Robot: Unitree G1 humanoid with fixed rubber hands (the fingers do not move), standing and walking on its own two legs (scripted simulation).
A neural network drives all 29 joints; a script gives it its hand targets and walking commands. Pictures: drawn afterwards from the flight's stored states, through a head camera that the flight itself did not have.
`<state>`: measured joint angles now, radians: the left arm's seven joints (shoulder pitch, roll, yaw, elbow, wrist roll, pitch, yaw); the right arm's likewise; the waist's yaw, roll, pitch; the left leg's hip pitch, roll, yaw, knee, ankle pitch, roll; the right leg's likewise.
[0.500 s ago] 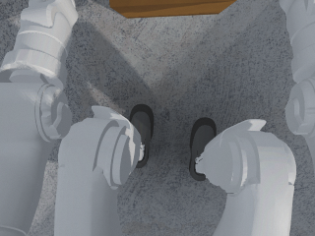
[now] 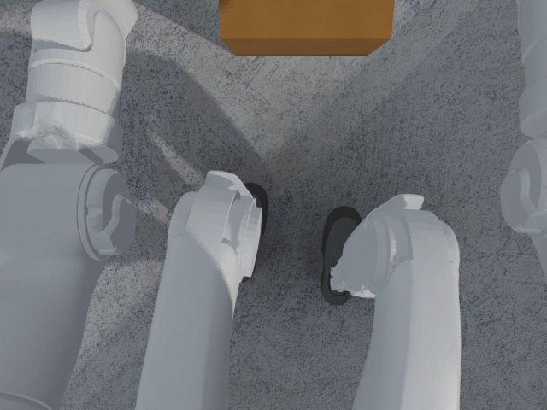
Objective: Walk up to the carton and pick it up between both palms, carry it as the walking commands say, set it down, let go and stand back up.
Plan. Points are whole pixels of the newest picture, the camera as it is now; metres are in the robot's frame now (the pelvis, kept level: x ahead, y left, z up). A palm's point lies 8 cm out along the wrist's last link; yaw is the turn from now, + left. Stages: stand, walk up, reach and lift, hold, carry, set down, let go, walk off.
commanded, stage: set down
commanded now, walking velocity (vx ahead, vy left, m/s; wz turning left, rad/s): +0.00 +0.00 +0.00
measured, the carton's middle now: out of the picture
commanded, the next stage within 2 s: let go in 1.00 s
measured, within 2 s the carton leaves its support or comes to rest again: neither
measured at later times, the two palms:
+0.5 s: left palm out of the picture +0.54 +0.24 -0.01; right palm out of the picture +0.61 -0.17 +0.00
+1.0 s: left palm out of the picture +0.53 +0.24 +0.13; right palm out of the picture +0.60 -0.18 +0.15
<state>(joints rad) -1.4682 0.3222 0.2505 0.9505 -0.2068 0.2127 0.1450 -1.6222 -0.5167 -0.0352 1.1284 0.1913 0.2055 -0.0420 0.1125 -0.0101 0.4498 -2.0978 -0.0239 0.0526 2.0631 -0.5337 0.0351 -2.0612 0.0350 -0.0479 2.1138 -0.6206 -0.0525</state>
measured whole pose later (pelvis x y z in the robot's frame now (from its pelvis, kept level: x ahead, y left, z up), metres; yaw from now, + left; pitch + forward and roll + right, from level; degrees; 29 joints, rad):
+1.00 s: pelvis +0.02 +0.00 +0.24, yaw -1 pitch +31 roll -1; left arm -1.30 0.27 0.30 0.77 -0.15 0.34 0.13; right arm -1.43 -0.54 -0.16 1.01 0.13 0.31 0.06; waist 0.12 -0.02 0.38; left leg -1.37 -0.05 -0.03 1.14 -0.31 0.02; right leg -1.33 0.08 0.00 1.16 -0.36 -0.02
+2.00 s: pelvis +0.12 -0.01 +0.36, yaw +0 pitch +1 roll +0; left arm 0.25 0.22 0.03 0.43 -0.03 0.07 -0.08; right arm 0.18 -0.20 -0.05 0.49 0.00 0.06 0.04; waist 0.01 -0.02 0.08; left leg -0.24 -0.04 -0.07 0.46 -0.23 0.01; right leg -0.21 0.06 0.04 0.46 -0.27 -0.05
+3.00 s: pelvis +0.19 +0.01 +0.36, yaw +2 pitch +4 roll +0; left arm 0.38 0.24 0.01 0.78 0.03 -0.03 0.04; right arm 0.35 -0.20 -0.01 0.87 -0.02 -0.04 -0.01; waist 0.00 -0.03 -0.14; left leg -0.25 -0.09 -0.07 0.54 -0.36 0.05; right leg -0.18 0.01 0.00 0.51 -0.41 -0.01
